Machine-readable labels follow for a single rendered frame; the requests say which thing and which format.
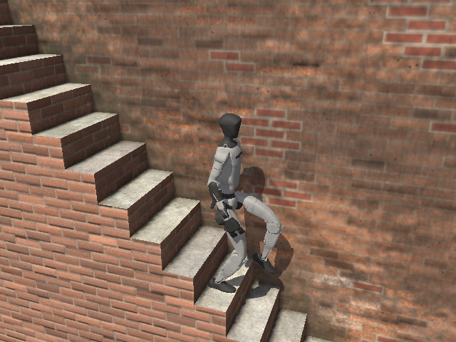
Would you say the robot right forearm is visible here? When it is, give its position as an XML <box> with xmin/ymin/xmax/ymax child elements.
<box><xmin>208</xmin><ymin>182</ymin><xmax>232</xmax><ymax>221</ymax></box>

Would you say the right robot upper arm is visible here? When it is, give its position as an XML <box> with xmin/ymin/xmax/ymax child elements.
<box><xmin>207</xmin><ymin>148</ymin><xmax>230</xmax><ymax>189</ymax></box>

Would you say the right robot shin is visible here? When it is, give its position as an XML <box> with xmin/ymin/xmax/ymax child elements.
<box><xmin>214</xmin><ymin>254</ymin><xmax>247</xmax><ymax>284</ymax></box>

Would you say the left robot hand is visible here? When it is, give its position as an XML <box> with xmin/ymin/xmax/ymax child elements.
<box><xmin>210</xmin><ymin>190</ymin><xmax>221</xmax><ymax>209</ymax></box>

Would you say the right robot hand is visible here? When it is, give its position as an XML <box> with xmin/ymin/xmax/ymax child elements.
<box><xmin>225</xmin><ymin>217</ymin><xmax>245</xmax><ymax>238</ymax></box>

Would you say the robot left thigh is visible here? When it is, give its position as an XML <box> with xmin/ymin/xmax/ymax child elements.
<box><xmin>235</xmin><ymin>191</ymin><xmax>281</xmax><ymax>233</ymax></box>

